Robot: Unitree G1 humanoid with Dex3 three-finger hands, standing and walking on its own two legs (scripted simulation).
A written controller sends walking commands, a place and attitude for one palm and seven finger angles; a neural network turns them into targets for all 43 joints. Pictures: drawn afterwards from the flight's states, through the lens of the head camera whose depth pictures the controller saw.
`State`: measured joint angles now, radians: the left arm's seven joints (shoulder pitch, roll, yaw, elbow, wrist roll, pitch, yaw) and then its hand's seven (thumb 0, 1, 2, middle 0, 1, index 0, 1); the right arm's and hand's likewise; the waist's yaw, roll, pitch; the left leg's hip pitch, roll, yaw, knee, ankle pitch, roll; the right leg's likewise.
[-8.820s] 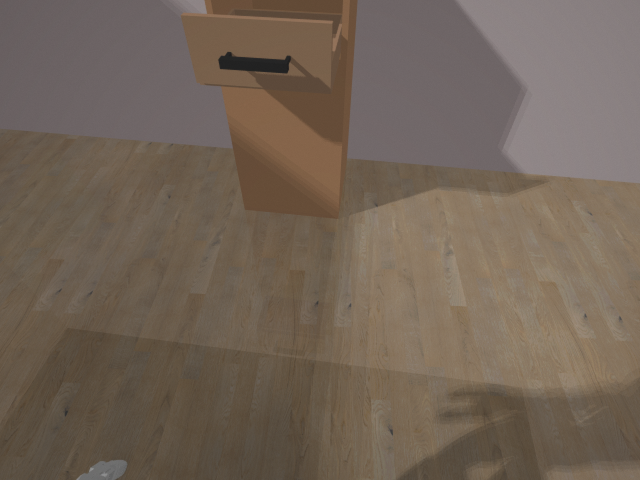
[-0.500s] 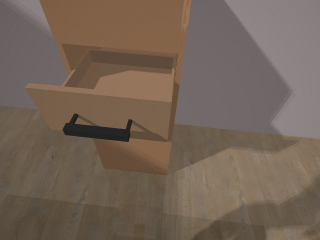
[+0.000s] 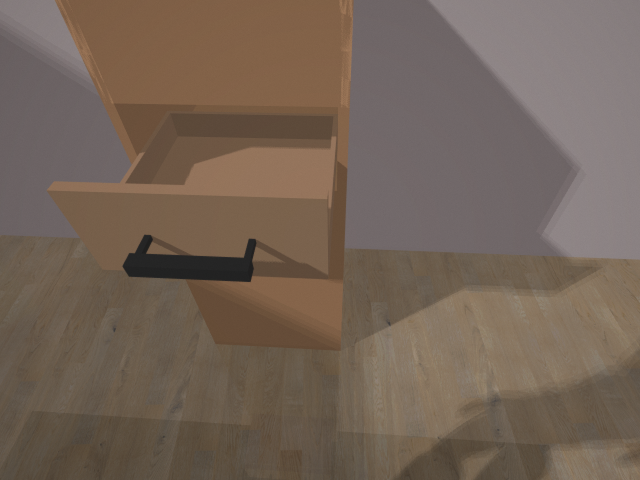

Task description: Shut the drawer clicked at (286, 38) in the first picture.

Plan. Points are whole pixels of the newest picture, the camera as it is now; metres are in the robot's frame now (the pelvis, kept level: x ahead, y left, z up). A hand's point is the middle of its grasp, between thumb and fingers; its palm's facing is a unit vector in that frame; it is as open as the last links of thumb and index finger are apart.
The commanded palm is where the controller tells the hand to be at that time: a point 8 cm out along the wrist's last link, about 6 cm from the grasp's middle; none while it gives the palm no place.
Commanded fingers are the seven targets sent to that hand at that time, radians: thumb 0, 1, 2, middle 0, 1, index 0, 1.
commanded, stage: come to a stop and stand still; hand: left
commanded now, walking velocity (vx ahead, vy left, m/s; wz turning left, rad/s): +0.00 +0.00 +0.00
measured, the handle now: (194, 255) +0.41 +0.21 +0.05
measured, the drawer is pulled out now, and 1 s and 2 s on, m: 0.23 0.23 0.23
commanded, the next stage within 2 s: look again from close up in 0.70 s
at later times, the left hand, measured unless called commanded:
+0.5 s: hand out of the picture -0.04 +0.15 -0.16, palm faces +0.03 -0.98 -0.20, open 7.4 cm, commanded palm none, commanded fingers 0.00 0.90 0.90 -0.20 -0.30 -0.20 -0.30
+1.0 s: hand out of the picture -0.01 +0.16 -0.17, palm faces +0.04 -0.98 -0.19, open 7.4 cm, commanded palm none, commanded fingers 0.00 0.90 0.90 -0.20 -0.30 -0.20 -0.30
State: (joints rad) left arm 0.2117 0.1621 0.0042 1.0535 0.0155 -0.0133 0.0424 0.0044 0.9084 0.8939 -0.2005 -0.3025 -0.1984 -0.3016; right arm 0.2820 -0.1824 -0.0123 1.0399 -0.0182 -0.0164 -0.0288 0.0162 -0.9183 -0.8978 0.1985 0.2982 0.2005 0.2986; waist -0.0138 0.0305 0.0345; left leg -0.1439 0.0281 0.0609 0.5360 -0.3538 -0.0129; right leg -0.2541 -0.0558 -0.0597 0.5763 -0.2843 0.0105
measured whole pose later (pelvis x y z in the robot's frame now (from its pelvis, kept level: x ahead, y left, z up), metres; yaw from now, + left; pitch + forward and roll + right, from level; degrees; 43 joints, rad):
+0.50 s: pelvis -0.02 -0.02 +0.01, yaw +0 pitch -2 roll +1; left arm 0.30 0.15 -0.01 1.12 0.01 -0.01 0.02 0.01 0.91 0.89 -0.20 -0.30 -0.20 -0.30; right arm 0.36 -0.15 0.02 1.13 -0.02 -0.01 -0.02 0.01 -0.91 -0.90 0.20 0.30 0.20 0.30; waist 0.00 0.01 0.05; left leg -0.16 0.05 0.04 0.45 -0.27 -0.04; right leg -0.26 -0.03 -0.08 0.49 -0.21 -0.03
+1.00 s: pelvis -0.01 -0.02 +0.01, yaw +0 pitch -2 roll +1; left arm 0.27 0.15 0.00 1.12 0.02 -0.02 0.02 0.01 0.91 0.89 -0.20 -0.30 -0.20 -0.30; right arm 0.29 -0.12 0.02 1.14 -0.02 -0.02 -0.03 0.01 -0.91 -0.90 0.20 0.30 0.20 0.30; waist 0.01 0.00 0.04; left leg -0.12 0.05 0.05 0.43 -0.27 -0.04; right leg -0.23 -0.03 -0.08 0.47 -0.22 -0.02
